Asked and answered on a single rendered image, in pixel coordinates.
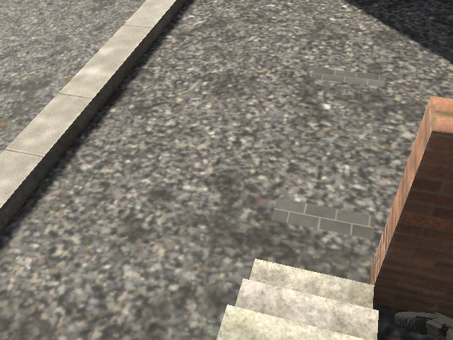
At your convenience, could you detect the right robot hand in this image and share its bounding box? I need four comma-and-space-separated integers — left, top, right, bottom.
394, 312, 453, 340

